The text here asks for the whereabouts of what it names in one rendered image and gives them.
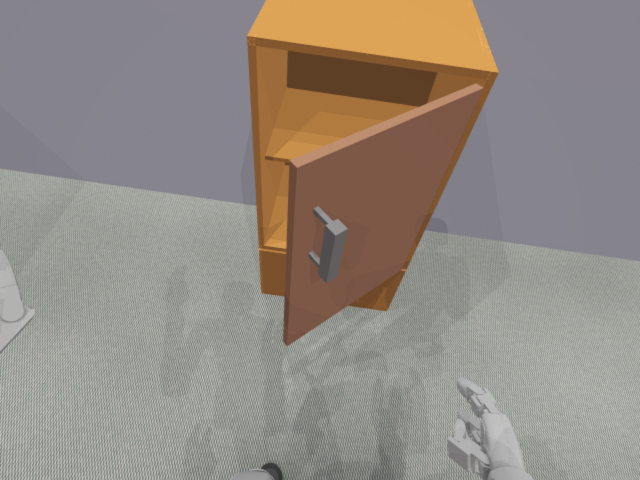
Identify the handle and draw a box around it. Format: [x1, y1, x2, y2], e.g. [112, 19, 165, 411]
[308, 206, 348, 283]

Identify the robot right hand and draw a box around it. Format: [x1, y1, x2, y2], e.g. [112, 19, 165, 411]
[448, 377, 526, 480]

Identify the cupboard door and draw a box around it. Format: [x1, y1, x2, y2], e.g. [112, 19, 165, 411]
[283, 84, 484, 346]

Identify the robot left hand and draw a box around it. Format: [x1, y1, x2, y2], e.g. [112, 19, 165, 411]
[0, 250, 35, 353]

